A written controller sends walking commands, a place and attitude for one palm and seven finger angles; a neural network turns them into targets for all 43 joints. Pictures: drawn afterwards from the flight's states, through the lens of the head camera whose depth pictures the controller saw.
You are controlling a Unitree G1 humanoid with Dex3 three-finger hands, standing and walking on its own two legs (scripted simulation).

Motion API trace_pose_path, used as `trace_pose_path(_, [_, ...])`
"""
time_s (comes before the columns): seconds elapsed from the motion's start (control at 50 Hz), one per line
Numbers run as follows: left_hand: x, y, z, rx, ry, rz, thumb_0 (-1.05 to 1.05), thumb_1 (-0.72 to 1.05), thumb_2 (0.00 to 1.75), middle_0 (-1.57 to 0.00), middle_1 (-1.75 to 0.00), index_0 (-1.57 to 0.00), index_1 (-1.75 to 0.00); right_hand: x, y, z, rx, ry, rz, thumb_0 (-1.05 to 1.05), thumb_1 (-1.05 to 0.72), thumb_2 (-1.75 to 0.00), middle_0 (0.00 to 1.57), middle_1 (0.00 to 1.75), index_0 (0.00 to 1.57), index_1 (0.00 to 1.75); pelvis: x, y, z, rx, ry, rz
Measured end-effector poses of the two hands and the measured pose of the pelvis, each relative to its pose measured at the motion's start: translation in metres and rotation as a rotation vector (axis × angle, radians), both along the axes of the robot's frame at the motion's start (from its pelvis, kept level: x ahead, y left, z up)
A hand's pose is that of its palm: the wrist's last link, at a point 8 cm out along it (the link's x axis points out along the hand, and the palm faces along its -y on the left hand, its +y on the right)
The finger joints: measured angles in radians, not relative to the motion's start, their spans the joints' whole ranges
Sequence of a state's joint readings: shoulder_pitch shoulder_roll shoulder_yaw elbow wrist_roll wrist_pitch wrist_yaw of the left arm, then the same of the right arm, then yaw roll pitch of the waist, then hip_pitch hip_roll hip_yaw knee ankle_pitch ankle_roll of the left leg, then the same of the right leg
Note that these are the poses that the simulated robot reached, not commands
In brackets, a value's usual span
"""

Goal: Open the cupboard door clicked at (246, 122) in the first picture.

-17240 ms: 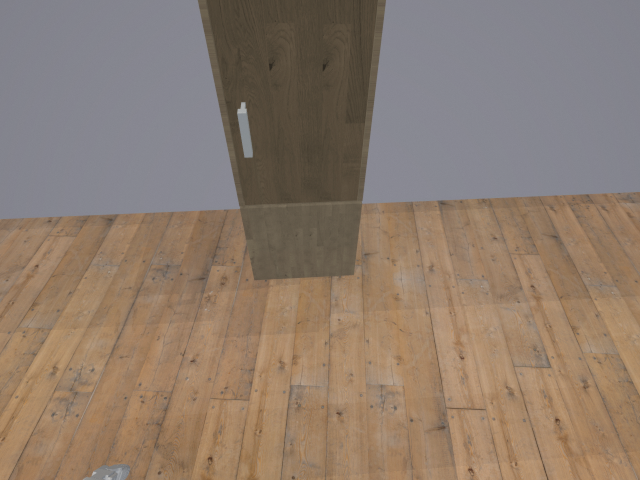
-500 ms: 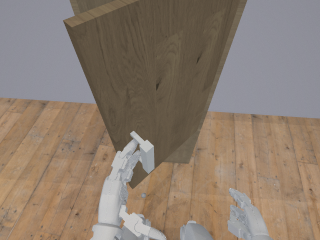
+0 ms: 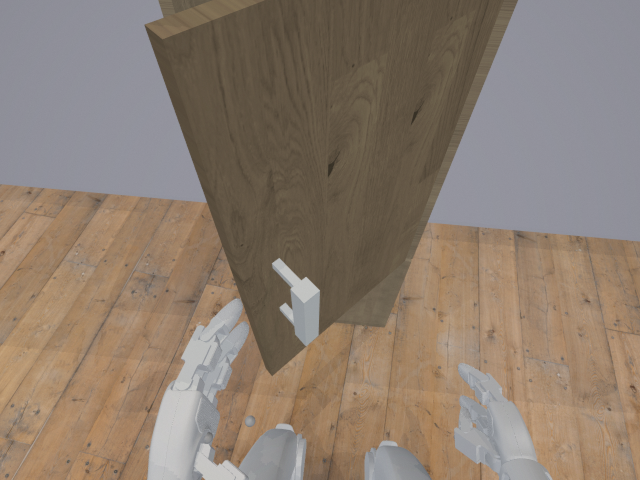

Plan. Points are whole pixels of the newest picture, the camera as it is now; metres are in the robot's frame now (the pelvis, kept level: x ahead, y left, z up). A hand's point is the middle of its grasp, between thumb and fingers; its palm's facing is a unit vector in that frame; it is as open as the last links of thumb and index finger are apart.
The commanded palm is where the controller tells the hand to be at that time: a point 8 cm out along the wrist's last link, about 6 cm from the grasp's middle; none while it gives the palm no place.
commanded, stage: slide the hand sideways off the handle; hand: left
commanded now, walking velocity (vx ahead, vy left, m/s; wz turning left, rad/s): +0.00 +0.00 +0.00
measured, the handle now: (295, 303) +0.31 +0.06 +0.05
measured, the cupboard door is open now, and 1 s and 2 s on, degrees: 48 48 48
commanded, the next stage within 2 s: draw the hand back to the body in 0.26 s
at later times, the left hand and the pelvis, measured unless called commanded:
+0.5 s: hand (218, 445) +0.16 +0.11 +0.07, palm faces -0.03 -1.00 -0.03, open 16.3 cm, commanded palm +0.12 +0.18 +0.09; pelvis -0.01 -0.02 +0.00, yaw +0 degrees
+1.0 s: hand (107, 406) +0.17 +0.18 +0.16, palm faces +0.11 -0.95 -0.28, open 15.5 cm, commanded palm +0.14 +0.23 +0.19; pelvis +0.02 -0.01 +0.07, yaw +0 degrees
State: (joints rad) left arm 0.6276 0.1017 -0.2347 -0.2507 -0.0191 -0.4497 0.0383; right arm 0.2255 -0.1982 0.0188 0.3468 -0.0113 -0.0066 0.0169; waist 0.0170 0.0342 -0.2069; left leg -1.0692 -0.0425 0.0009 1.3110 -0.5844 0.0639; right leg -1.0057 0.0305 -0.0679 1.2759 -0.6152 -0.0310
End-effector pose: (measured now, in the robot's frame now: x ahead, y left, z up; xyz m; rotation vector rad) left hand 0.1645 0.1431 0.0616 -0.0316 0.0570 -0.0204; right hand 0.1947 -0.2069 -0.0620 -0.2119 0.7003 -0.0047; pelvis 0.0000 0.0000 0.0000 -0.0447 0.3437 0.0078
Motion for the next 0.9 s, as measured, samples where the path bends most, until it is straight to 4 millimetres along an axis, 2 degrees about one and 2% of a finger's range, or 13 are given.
trace_pose_path(0.3, [-0.026,0.016,-0.001,0.024,0.031,0.013,-0.01,-0.50,0.30,-0.15,-0.30,-0.15,-0.30,0.002,-0.022,-0.004,-0.006,-0.022,-0.048,0.01,-0.91,-0.89,0.20,0.30,0.20,0.30,-0.003,-0.016,-0.004,0.005,-0.004,0.003])
trace_pose_path(0.44, [-0.025,0.016,0.001,0.034,-0.004,-0.015,-0.01,-0.50,0.30,-0.15,-0.30,-0.15,-0.30,0.001,-0.030,-0.007,-0.016,-0.041,-0.059,0.01,-0.91,-0.89,0.20,0.30,0.20,0.30,-0.007,-0.022,-0.009,0.004,-0.006,0.003])
trace_pose_path(0.54, [-0.022,0.029,0.026,0.077,-0.019,-0.001,-0.02,-0.50,0.30,-0.15,-0.30,-0.15,-0.30,-0.006,-0.031,0.001,0.006,-0.023,-0.097,0.01,-0.91,-0.89,0.20,0.30,0.20,0.30,-0.007,-0.025,0.003,0.006,-0.043,0.004])
trace_pose_path(0.62, [-0.024,0.038,0.047,0.079,-0.020,0.013,-0.02,-0.50,0.30,-0.15,-0.30,-0.15,-0.30,-0.014,-0.031,0.017,0.014,-0.020,-0.118,0.01,-0.91,-0.89,0.20,0.30,0.20,0.30,-0.004,-0.025,0.019,0.007,-0.073,0.008])
trace_pose_path(0.7, [-0.025,0.045,0.060,0.079,-0.012,-0.002,-0.01,-0.50,0.30,-0.15,-0.30,-0.15,-0.30,-0.018,-0.035,0.033,-0.001,-0.034,-0.128,0.01,-0.91,-0.89,0.21,0.30,0.20,0.30,-0.002,-0.024,0.031,0.004,-0.096,0.012])
trace_pose_path(0.88, [-0.019,0.066,0.089,0.095,-0.047,0.000,-0.01,-0.47,0.31,-0.15,-0.30,-0.16,-0.30,-0.014,-0.040,0.059,-0.030,-0.082,-0.150,0.01,-0.91,-0.90,0.20,0.30,0.20,0.30,0.007,-0.016,0.048,-0.003,-0.142,0.013])
trace_pose_path(0.9, [-0.017,0.069,0.093,0.136,-0.037,0.012,-0.01,-0.46,0.32,-0.15,-0.30,-0.16,-0.30,-0.013,-0.039,0.062,-0.036,-0.082,-0.153,0.01,-0.91,-0.90,0.20,0.30,0.20,0.30,0.008,-0.015,0.051,-0.001,-0.147,0.008])
